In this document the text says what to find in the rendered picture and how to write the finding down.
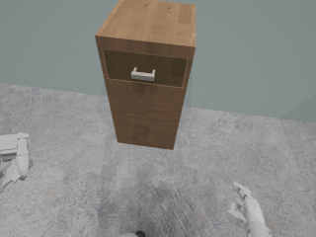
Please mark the drawer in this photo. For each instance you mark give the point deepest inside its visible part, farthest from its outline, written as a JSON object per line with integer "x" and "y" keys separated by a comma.
{"x": 169, "y": 70}

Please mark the cabinet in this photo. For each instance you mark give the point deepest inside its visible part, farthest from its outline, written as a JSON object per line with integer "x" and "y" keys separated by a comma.
{"x": 147, "y": 114}

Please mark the right robot hand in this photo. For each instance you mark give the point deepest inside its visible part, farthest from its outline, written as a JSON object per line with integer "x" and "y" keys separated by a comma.
{"x": 249, "y": 211}

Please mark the handle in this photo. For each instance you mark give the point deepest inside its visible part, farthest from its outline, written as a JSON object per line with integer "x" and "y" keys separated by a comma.
{"x": 142, "y": 75}

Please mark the right robot forearm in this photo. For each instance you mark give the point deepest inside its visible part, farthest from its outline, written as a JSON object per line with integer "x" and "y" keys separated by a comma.
{"x": 258, "y": 230}

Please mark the left robot hand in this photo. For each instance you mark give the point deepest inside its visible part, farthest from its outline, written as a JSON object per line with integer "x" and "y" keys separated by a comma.
{"x": 14, "y": 148}

